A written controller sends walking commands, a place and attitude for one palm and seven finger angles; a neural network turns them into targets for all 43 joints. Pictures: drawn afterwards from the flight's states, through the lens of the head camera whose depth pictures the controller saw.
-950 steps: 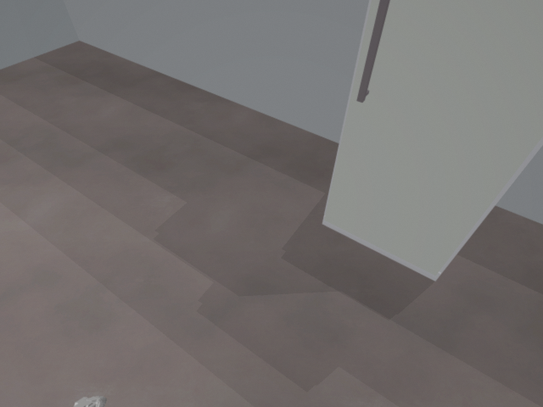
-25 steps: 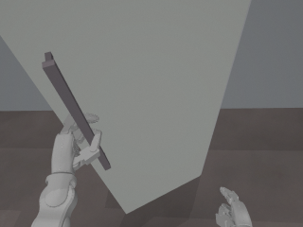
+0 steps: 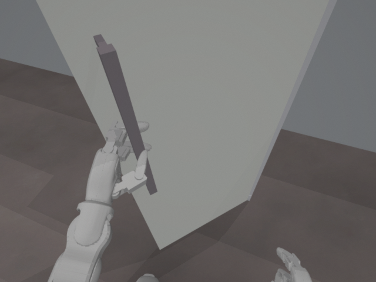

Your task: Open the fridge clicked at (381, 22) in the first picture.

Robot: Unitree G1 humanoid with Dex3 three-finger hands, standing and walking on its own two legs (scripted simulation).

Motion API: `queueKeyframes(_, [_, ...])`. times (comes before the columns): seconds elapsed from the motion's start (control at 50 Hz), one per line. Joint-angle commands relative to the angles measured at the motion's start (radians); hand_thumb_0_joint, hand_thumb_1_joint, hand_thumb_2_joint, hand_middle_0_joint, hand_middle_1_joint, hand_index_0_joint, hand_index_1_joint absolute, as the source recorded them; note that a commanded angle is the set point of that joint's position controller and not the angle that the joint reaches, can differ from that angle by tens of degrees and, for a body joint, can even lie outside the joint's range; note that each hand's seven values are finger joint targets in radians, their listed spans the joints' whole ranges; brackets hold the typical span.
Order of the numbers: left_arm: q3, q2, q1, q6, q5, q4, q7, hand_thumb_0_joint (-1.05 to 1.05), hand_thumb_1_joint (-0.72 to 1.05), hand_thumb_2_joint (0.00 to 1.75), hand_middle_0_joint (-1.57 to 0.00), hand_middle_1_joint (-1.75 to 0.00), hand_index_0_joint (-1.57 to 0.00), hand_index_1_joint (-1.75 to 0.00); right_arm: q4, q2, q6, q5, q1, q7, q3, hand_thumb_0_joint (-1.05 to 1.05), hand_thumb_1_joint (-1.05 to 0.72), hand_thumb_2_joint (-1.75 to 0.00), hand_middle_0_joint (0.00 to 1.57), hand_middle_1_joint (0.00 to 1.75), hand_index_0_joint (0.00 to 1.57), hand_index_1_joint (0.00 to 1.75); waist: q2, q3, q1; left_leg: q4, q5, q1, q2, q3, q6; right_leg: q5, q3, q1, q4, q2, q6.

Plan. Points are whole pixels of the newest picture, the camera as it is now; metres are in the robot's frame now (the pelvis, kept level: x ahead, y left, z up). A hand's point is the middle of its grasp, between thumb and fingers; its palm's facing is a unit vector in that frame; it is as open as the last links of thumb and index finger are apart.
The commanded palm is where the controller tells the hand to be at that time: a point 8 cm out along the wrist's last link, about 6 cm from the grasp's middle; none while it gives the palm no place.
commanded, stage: walk backward, drawing the door open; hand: left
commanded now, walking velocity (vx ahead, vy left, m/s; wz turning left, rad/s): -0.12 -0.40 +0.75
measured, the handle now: (133, 137) +0.34 +0.10 +0.16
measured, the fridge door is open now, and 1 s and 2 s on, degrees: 50 89 81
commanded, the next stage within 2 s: stop walking and hold the door back in 0.74 s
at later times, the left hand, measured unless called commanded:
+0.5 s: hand (221, 235) +0.18 -0.04 +0.13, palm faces +0.38 -0.90 -0.23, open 7.1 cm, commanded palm +0.13 -0.01 +0.14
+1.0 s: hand (346, 279) +0.12 -0.20 +0.13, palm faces +0.74 -0.63 -0.25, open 7.1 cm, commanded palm +0.07 -0.13 +0.12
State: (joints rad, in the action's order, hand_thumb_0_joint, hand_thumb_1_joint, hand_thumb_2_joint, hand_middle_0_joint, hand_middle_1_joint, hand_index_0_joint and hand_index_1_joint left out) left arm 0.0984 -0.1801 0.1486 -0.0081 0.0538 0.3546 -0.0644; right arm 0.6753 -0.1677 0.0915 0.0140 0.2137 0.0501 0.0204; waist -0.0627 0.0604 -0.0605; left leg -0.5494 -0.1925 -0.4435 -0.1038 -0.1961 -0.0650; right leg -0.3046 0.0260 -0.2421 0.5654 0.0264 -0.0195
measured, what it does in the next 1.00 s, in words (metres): steps to the right, turning left: left foot, then right foot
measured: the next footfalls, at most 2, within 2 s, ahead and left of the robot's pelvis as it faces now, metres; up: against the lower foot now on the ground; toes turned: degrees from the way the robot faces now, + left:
left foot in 0.20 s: +0.01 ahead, +0.06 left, +0.00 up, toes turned +19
right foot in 0.42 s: +0.10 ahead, -0.31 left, +0.00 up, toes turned +25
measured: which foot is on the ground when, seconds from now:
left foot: up 0.00-0.18, down 0.20-0.40, up 0.42-0.62, down 0.64-0.86, up 0.88-1.00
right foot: down 0.00-0.20, up 0.22-0.40, down 0.42-0.62, up 0.64-0.84, down 0.86-1.00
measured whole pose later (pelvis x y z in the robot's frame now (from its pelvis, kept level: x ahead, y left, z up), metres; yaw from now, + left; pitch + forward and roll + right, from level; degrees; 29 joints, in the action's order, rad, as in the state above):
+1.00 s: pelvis +0.02 -0.49 +0.01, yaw +49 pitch -3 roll +3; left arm 0.04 -0.20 0.03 -0.11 -0.02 0.14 -0.04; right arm 0.69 -0.22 0.06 0.00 0.12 0.08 0.03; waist -0.03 0.12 0.01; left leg -1.33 -0.41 -0.58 0.00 -0.04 -0.04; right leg -0.24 0.08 -0.32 0.62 -0.08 -0.02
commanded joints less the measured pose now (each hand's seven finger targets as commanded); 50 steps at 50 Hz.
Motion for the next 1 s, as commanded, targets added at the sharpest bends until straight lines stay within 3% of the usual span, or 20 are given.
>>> queueKeyframes(0.0, [-0.09, -0.081, -0.193, -0.134, -0.014, 0.291, 0.014, 0.0, 0.9, 0.9, -0.45, -1.4, -0.45, -1.4, -0.176, -0.063, 0.092, -0.02, -0.177, 0.035, 0.053, 0.0, -0.9, -0.9, 0.2, 0.3, 0.2, 0.3, 0.334, -0.222, 0.067, -0.751, -0.377, -0.128, 0.109, 0.217, 0.036, 0.4, -0.11, 0.051, -0.207, -0.334, -0.206])
queueKeyframes(0.14, [0.039, 0.019, -0.285, -0.172, -0.03, 0.343, 0.037, 0.0, 0.9, 0.9, -0.45, -1.4, -0.45, -1.4, -0.218, -0.047, 0.111, 0.017, -0.063, 0.063, -0.003, 0.0, -0.9, -0.9, 0.2, 0.3, 0.2, 0.3, 0.127, -0.234, -0.014, 0.018, -0.059, 0.238, 0.047, 0.321, 0.062, 0.595, 0.114, 0.004, 0.195, -0.195, -0.112])
queueKeyframes(0.16, [0.059, 0.026, -0.306, -0.176, -0.035, 0.351, 0.038, 0.0, 0.9, 0.9, -0.45, -1.4, -0.45, -1.4, -0.224, -0.084, 0.119, 0.02, -0.027, 0.058, 0.012, 0.0, -0.9, -0.9, 0.2, 0.3, 0.2, 0.3, 0.015, -0.272, -0.045, 0.165, 0.29, 0.514, -0.118, 0.085, 0.132, 0.31, 0.124, -0.268, 0.411, -0.125, -0.017])
queueKeyframes(0.18, [0.076, 0.051, -0.269, -0.186, -0.022, 0.297, 0.037, 0.0, 0.9, 0.9, -0.45, -1.4, -0.45, -1.4, -0.235, -0.15, 0.108, 0.033, -0.056, 0.048, 0.039, 0.0, -0.9, -0.9, 0.2, 0.3, 0.2, 0.3, -0.187, -0.252, -0.018, 0.248, 0.604, 0.658, -0.434, -0.403, 0.266, -0.234, 0.031, -0.524, 0.646, -0.04, 0.079])
queueKeyframes(0.2, [0.041, 0.013, -0.267, -0.198, -0.002, 0.303, 0.032, 0.0, 0.9, 0.9, -0.45, -1.4, -0.45, -1.4, -0.251, -0.191, 0.085, 0.035, -0.073, 0.016, 0.045, 0.0, -0.9, -0.9, 0.2, 0.3, 0.2, 0.3, -0.06, -0.247, -0.016, 0.264, 0.52, 0.607, -0.508, -0.498, 0.339, -0.263, -0.128, -0.506, 0.784, -0.058, 0.088])
queueKeyframes(0.26, [-0.048, -0.058, -0.303, -0.194, -0.007, 0.409, 0.044, 0.0, 0.9, 0.9, -0.45, -1.4, -0.45, -1.4, -0.225, -0.151, 0.084, 0.028, -0.21, 0.012, 0.041, 0.0, -0.9, -0.9, 0.2, 0.3, 0.2, 0.3, -0.051, -0.149, 0.031, 0.221, 0.135, 0.204, -0.39, -0.309, 0.28, -0.116, -0.235, -0.342, 0.664, -0.129, 0.057])
queueKeyframes(0.34, [-0.036, -0.012, -0.285, -0.134, -0.032, 0.346, 0.025, 0.0, 0.9, 0.9, -0.45, -1.4, -0.45, -1.4, -0.25, -0.115, 0.063, -0.022, -0.192, -0.003, 0.034, 0.0, -0.9, -0.9, 0.2, 0.3, 0.2, 0.3, -0.077, -0.27, 0.067, 0.106, -0.368, -0.104, -0.06, 0.166, 0.088, -0.019, 0.059, 0.3, 0.009, -0.003, 0.031])
queueKeyframes(0.38, [-0.071, -0.085, -0.31, -0.113, -0.025, 0.357, 0.013, 0.0, 0.9, 0.9, -0.45, -1.4, -0.45, -1.4, -0.249, -0.055, 0.065, -0.031, -0.172, 0.005, 0.023, 0.0, -0.9, -0.9, 0.2, 0.3, 0.2, 0.3, 0.293, -0.25, 0.059, -0.487, -0.373, 0.026, 0.124, 0.319, 0.015, -0.135, -0.131, -0.008, -0.296, -0.215, -0.09])
queueKeyframes(0.44, [-0.09, -0.098, -0.345, -0.117, -0.018, 0.427, 0.015, 0.0, 0.9, 0.9, -0.45, -1.4, -0.45, -1.4, -0.264, -0.05, 0.074, -0.016, -0.197, 0.019, 0.036, 0.0, -0.9, -0.9, 0.2, 0.3, 0.2, 0.3, 0.328, -0.232, 0.06, -0.868, -0.426, -0.103, 0.073, 0.231, 0.039, 0.294, -0.261, 0.045, -0.196, -0.371, -0.236])
queueKeyframes(0.5, [-0.067, -0.051, -0.306, -0.144, -0.035, 0.38, 0.017, 0.0, 0.9, 0.9, -0.45, -1.4, -0.45, -1.4, -0.265, -0.033, 0.051, -0.008, -0.182, 0.018, 0.006, 0.0, -0.9, -0.9, 0.2, 0.3, 0.2, 0.3, 0.25, -0.244, 0.043, -0.485, -0.399, 0.044, 0.042, 0.277, 0.046, 0.459, 0.007, 0.083, -0.077, -0.298, -0.177])
queueKeyframes(0.56, [-0.033, -0.031, -0.304, -0.153, -0.042, 0.366, 0.025, 0.0, 0.9, 0.9, -0.45, -1.4, -0.45, -1.4, -0.246, -0.049, 0.072, 0.003, -0.095, 0.028, 0.007, 0.0, -0.9, -0.9, 0.2, 0.3, 0.2, 0.3, 0.193, -0.285, 0.008, -0.01, -0.207, 0.261, 0.057, 0.319, 0.063, 0.335, 0.041, -0.029, 0.054, -0.229, -0.116])
queueKeyframes(0.58, [0.008, -0.012, -0.286, -0.154, -0.048, 0.336, 0.029, 0.0, 0.9, 0.9, -0.45, -1.4, -0.45, -1.4, -0.248, -0.075, 0.079, -0.002, -0.063, 0.031, 0.016, 0.0, -0.9, -0.9, 0.2, 0.3, 0.2, 0.3, 0.095, -0.249, -0.024, 0.143, -0.044, 0.443, -0.064, 0.183, 0.092, 0.215, 0.074, -0.23, 0.226, -0.207, -0.064])
queueKeyframes(0.6, [0.012, 0.0, -0.295, -0.17, -0.035, 0.353, 0.038, 0.0, 0.9, 0.9, -0.45, -1.4, -0.45, -1.4, -0.271, -0.129, 0.088, 0.019, -0.088, 0.029, 0.035, 0.0, -0.9, -0.9, 0.2, 0.3, 0.2, 0.3, -0.138, -0.24, -0.003, 0.254, 0.338, 0.604, -0.373, -0.273, 0.211, -0.121, 0.078, -0.497, 0.434, -0.086, 0.032])
queueKeyframes(0.62, [0.0, -0.023, -0.297, -0.191, 0.0, 0.331, 0.04, 0.0, 0.9, 0.9, -0.45, -1.4, -0.45, -1.4, -0.262, -0.157, 0.082, 0.027, -0.095, 0.023, 0.039, 0.0, -0.9, -0.9, 0.2, 0.3, 0.2, 0.3, -0.093, -0.238, 0.003, 0.262, 0.576, 0.603, -0.521, -0.464, 0.308, -0.199, -0.05, -0.539, 0.568, -0.086, 0.071])
queueKeyframes(0.7, [-0.058, -0.052, -0.262, -0.191, -0.002, 0.337, 0.049, 0.0, 0.9, 0.9, -0.45, -1.4, -0.45, -1.4, -0.192, -0.155, 0.086, 0.007, -0.158, 0.005, 0.047, 0.0, -0.9, -0.9, 0.2, 0.3, 0.2, 0.3, -0.156, -0.153, 0.031, 0.198, 0.24, 0.3, -0.335, -0.121, 0.233, -0.022, -0.14, -0.344, 0.55, -0.122, 0.069])
queueKeyframes(0.78, [-0.048, -0.017, -0.229, -0.154, -0.038, 0.29, 0.029, 0.0, 0.9, 0.9, -0.45, -1.4, -0.45, -1.4, -0.214, -0.141, 0.078, -0.032, -0.152, -0.007, 0.039, 0.0, -0.9, -0.9, 0.2, 0.3, 0.2, 0.3, -0.166, -0.196, 0.053, 0.2, -0.228, 0.001, -0.136, 0.108, 0.113, 0.055, 0.07, 0.205, 0.04, -0.001, 0.058])
queueKeyframes(0.82, [-0.062, -0.055, -0.246, -0.151, -0.029, 0.338, 0.021, 0.0, 0.9, 0.9, -0.45, -1.4, -0.45, -1.4, -0.217, -0.089, 0.065, -0.043, -0.157, -0.01, 0.031, 0.0, -0.9, -0.9, 0.2, 0.3, 0.2, 0.3, 0.055, -0.245, 0.055, -0.084, -0.337, -0.012, 0.018, 0.216, 0.07, 0.013, 0.05, 0.217, -0.178, -0.069, 0.028])
queueKeyframes(0.84, [-0.118, -0.107, -0.234, -0.131, -0.02, 0.168, 0.001, 0.0, 0.9, 0.9, -0.45, -1.4, -0.45, -1.4, -0.212, -0.062, 0.059, -0.041, -0.143, 0.002, 0.026, 0.0, -0.9, -0.9, 0.2, 0.3, 0.2, 0.3, 0.332, -0.214, 0.068, -0.482, -0.386, -0.093, 0.109, 0.288, 0.039, -0.025, -0.196, 0.118, -0.297, -0.274, -0.062])
queueKeyframes(0.88, [-0.287, -0.236, -0.299, -0.106, -0.043, 0.067, -0.036, 0.0, 0.9, 0.9, -0.45, -1.4, -0.45, -1.4, -0.178, -0.087, 0.066, -0.019, -0.128, 0.028, 0.045, 0.0, -0.9, -0.9, 0.2, 0.3, 0.2, 0.3, 0.348, -0.259, 0.07, -0.88, -0.426, -0.181, 0.107, 0.125, 0.041, 0.11, -0.483, 0.054, -0.289, -0.46, -0.157])
queueKeyframes(0.98, [-0.268, -0.226, -0.543, -0.15, -0.085, -0.291, -0.048, 0.0, 0.9, 0.9, -0.45, -1.4, -0.45, -1.4, -0.116, -0.119, -0.023, -0.012, -0.127, 0.051, 0.011, 0.0, -0.9, -0.9, 0.2, 0.3, 0.2, 0.3, 0.234, -0.2, 0.05, -0.758, -0.136, -0.163, 0.092, 0.136, 0.023, 0.011, -0.226, 0.09, -0.286, -0.367, -0.046])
